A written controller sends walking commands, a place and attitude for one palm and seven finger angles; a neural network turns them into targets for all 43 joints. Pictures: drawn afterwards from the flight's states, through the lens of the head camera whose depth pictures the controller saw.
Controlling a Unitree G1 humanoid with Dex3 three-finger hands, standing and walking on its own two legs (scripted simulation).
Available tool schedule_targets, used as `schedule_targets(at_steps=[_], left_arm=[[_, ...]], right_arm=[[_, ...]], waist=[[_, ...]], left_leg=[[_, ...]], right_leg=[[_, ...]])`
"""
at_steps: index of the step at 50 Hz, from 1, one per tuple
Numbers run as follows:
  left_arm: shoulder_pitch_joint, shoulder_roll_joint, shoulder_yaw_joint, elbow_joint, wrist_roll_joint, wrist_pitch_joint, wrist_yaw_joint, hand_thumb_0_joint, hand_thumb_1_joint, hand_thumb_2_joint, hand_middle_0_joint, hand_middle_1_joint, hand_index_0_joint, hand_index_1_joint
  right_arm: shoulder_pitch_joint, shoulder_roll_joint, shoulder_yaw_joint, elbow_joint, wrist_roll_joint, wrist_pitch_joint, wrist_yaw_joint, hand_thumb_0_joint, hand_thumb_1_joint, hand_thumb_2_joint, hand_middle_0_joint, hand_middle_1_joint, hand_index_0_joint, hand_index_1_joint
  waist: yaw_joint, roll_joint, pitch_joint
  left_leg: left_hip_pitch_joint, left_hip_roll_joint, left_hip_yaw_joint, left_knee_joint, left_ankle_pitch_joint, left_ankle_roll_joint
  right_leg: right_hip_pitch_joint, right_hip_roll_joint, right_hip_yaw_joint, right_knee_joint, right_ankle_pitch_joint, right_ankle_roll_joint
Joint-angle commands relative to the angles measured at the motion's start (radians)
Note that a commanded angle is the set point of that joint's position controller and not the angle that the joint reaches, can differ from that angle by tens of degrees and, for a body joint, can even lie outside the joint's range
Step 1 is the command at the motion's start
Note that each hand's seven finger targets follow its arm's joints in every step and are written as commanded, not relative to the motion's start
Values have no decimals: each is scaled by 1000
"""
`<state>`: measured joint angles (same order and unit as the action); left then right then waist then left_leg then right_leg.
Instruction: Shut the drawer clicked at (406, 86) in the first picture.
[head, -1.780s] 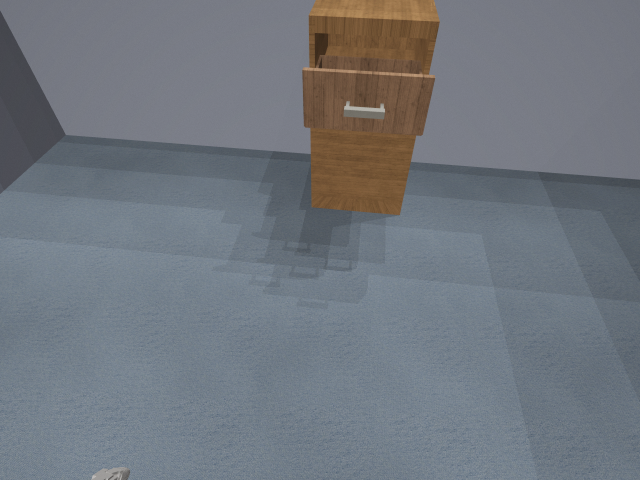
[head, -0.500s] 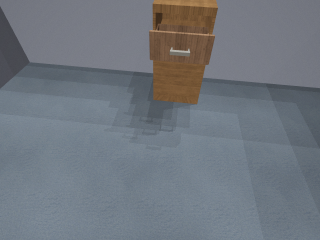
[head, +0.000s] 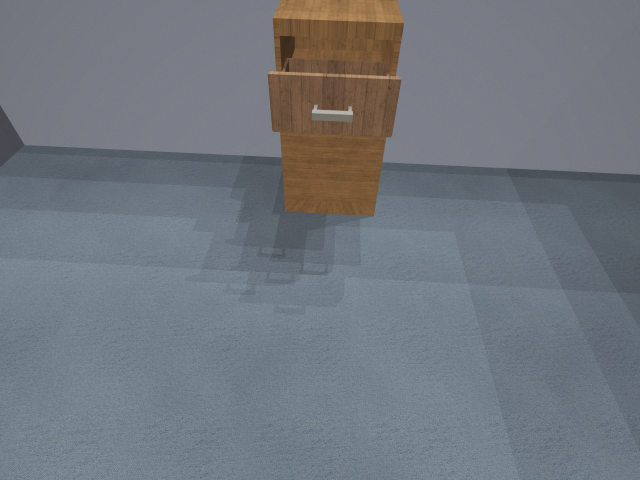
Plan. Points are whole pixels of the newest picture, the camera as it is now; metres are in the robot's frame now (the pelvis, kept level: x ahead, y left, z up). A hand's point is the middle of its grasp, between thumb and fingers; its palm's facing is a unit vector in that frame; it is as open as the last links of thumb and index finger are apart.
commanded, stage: walk to a spot facing it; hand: left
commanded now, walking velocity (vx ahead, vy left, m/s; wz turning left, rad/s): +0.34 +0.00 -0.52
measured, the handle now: (332, 112) +1.09 +0.05 -0.07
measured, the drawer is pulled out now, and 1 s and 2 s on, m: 0.30 0.30 0.30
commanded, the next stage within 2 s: turn to face it in 1.08 s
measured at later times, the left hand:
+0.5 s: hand out of the picture +0.12 +0.13 -0.16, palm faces -0.10 -0.98 -0.19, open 7.4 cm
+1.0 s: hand (295, 272) +0.55 +0.10 -0.16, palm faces -0.35 -0.92 -0.15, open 7.4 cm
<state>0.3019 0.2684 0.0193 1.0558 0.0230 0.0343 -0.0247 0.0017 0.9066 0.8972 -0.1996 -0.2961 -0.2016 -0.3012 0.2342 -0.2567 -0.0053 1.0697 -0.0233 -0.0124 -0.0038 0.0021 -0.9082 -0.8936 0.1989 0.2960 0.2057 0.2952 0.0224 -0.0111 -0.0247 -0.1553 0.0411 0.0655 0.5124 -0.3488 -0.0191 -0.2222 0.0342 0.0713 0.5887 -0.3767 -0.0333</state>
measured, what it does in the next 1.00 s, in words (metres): walks ahead, turning right: left foot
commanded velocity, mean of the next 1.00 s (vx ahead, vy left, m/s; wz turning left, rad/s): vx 0.34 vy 0.00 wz -0.39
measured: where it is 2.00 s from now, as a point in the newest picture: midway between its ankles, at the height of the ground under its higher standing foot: (380, 391)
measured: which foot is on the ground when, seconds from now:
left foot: down 0.00-0.14, up 0.16-0.60, down 0.62-1.00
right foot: down 0.00-0.64, up 0.66-1.00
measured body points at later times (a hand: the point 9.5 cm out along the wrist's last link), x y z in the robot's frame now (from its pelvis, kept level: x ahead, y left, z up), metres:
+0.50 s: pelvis +0.18 -0.04 +0.00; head +0.20 -0.05 +0.45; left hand +0.13 +0.18 -0.14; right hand +0.25 -0.29 -0.14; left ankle +0.32 +0.07 -0.67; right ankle +0.03 -0.10 -0.73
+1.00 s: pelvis +0.41 -0.04 +0.01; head +0.42 -0.03 +0.46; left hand +0.57 +0.15 -0.14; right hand +0.27 -0.25 -0.13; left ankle +0.38 +0.03 -0.73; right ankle +0.46 -0.23 -0.65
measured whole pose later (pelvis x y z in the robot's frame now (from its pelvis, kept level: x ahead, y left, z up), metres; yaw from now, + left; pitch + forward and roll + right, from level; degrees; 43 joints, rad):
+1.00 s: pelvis +0.41 -0.04 +0.01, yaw -24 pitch -2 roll +0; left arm 0.21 0.19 0.08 0.97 0.04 0.03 -0.03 0.00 0.91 0.90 -0.19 -0.30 -0.20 -0.30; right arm 0.42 -0.16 -0.04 1.08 -0.01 -0.09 -0.03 0.00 -0.93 -0.89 0.20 0.30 0.20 0.29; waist 0.00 -0.04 0.03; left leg -0.02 0.01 0.29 0.35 -0.30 0.06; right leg -0.69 -0.11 -0.04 1.04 -0.07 0.01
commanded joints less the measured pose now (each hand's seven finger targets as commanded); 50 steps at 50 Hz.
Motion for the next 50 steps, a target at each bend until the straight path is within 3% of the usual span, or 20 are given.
schedule_targets(at_steps=[1, 3, 5, 6, 7, 8, 11, 16, 21, 25, 27, 29, 30, 31, 32, 33, 35, 38, 43, 50], left_arm=[[-144, 80, 38, -155, -2, -47, -10, 0, 900, 900, -200, -300, -200, -300], [-135, 56, 44, -165, -4, -59, -14, 0, 900, 900, -200, -300, -200, -300], [46, 35, 53, -104, -1, -65, -19, 0, 900, 900, -200, -300, -200, -300], [223, 103, 69, -49, 4, -73, -11, 0, 900, 900, -200, -300, -200, -300], [369, 215, 95, -10, 3, -85, 11, 0, 900, 900, -200, -300, -200, -300], [394, 205, 88, 2, -14, -87, 29, 0, 900, 900, -200, -300, -200, -300], [228, 95, 62, -40, -6, -96, 37, 0, 900, 900, -200, -300, -200, -300], [211, 44, 44, -27, 0, -120, 43, 0, 900, 900, -200, -300, -200, -300], [266, 19, 39, 2, 0, -126, 56, 0, 900, 900, -200, -300, -200, -300], [269, 13, 35, 14, 1, -121, 66, 0, 900, 900, -200, -300, -200, -300], [241, 41, 44, 11, 2, -122, 66, 0, 900, 900, -200, -300, -200, -300], [220, 60, 52, 8, -3, -126, 64, 0, 900, 900, -200, -300, -200, -300], [224, 39, 53, 0, -12, -128, 58, 0, 900, 900, -200, -300, -200, -300], [289, -26, 51, -11, -24, -121, 47, 0, 900, 900, -200, -300, -200, -300], [263, -37, 45, -33, -24, -127, 45, 0, 900, 900, -200, -300, -200, -300], [198, -18, 45, -41, -17, -118, 46, 0, 900, 900, -200, -300, -200, -300], [126, -49, 51, -47, 3, -95, 27, 0, 900, 900, -200, -300, -200, -300], [170, -95, 50, -37, 13, -50, 13, 0, 900, 900, -200, -300, -200, -300], [58, -80, 64, -89, 16, -24, -4, 0, 900, 900, -200, -300, -200, -300], [-193, -79, 52, -171, 9, -25, -25, 0, 900, 900, -200, -300, -200, -300]], right_arm=[[111, -220, -79, -47, 3, -37, -15, 0, -900, -900, 200, 300, 200, 300], [105, -193, -76, -48, -2, -46, -17, 0, -900, -900, 200, 300, 200, 300], [30, -172, -70, -61, -3, -44, -17, 0, -900, -900, 200, 300, 200, 300], [-9, -132, -61, -82, 7, -45, -10, 0, -900, -900, 200, 300, 200, 300], [-68, -53, -40, -148, 15, -53, -1, 0, -900, -900, 200, 300, 200, 300], [-117, -81, -46, -166, 7, -60, -2, 0, -900, -900, 200, 300, 200, 300], [-113, -45, -56, -129, 2, -58, 2, 0, -900, -900, 200, 300, 200, 300], [-51, 3, -61, -115, -1, -27, 18, 0, -900, -900, 200, 300, 200, 300], [-177, 25, -54, -176, 6, -34, 30, 0, -900, -900, 200, 300, 200, 300], [-252, 41, -44, -212, 12, -45, 35, 0, -900, -900, 200, 300, 200, 300], [-188, 34, -49, -198, 12, -52, 28, 0, -900, -900, 200, 300, 200, 300], [55, -9, -63, -121, 2, -62, 8, 0, -900, -900, 200, 300, 200, 300], [205, -69, -78, -79, -5, -63, -2, 0, -900, -900, 200, 300, 200, 300], [309, -182, -105, -61, -18, -63, -10, 0, -900, -900, 200, 300, 200, 300], [302, -184, -99, -65, -1, -56, -11, 0, -900, -900, 200, 300, 200, 300], [199, -135, -89, -80, 7, -54, -10, 0, -900, -900, 200, 300, 200, 300], [80, -5, -55, -96, 5, -72, -13, 0, -900, -900, 200, 300, 200, 300], [74, 38, -44, -79, 4, -92, -17, 0, -900, -900, 200, 300, 200, 300], [133, 15, -51, -66, 14, -107, -23, 0, -900, -900, 200, 300, 200, 300], [267, -16, -48, -28, 9, -96, -29, 0, -900, -900, 200, 300, 200, 300]], waist=[[-78, 190, 166], [-57, 159, 155], [40, 101, 75], [122, -109, 8], [157, -406, 11], [148, -285, 24], [56, 8, 133], [-13, -68, 109], [19, -93, 132], [32, -111, 161], [-6, -131, 124], [-111, -105, 3], [-167, -51, -93], [-163, 208, -224], [-126, 226, -211], [-97, 116, -55], [-35, 80, 125], [23, 92, 112], [20, 75, 127], [-55, 96, 167]], left_leg=[[155, 341, -326, -281, -57, 210], [141, 346, -234, -209, 177, 201], [-33, 238, -38, 18, 219, 111], [-230, 133, 73, 312, 175, 52], [-544, -13, 116, 619, -208, -2], [-609, 12, -17, 721, -204, 15], [-589, 88, -49, 738, -17, 6], [-576, 81, -15, 650, 137, -28], [-602, 61, 24, 472, 213, -21], [-471, 32, 46, 254, 216, 7], [-306, -24, 71, 178, 182, 37], [-14, -65, 68, 62, 232, 71], [244, 26, -33, 67, 296, 105], [451, 343, -441, 1, 325, 213], [383, 456, -662, -193, 269, 275], [209, 442, -597, -269, 64, 275], [-67, 344, -373, -318, 14, 186], [-159, 270, -122, -317, 170, 146], [-51, 256, 4, -345, 336, 135], [135, 248, 117, -295, 563, 123]], right_leg=[[-417, -44, -76, 214, -128, 10], [-365, -87, -80, 176, -138, 10], [-14, -51, -148, -32, 26, -6], [231, -93, -13, -162, 44, -41], [356, -371, 480, -334, 96, -139], [371, -405, 571, -350, 221, -181], [198, -343, 371, -318, 350, -207], [171, -240, 165, -349, 504, -158], [230, -206, 124, -349, 656, -144], [232, -203, 115, -347, 777, -128], [218, -201, 94, -264, 946, -119], [175, -165, 58, 15, 1041, -85], [11, -127, 44, 228, 823, -66], [-214, 21, -45, 588, 134, -25], [-309, 38, 0, 807, -153, -34], [-356, -40, 14, 850, -96, -38], [-356, -112, -1, 812, 58, -21], [-303, -135, -27, 721, 121, 1], [-472, -161, -51, 630, 267, 40], [-511, -136, -166, 291, 313, 41]])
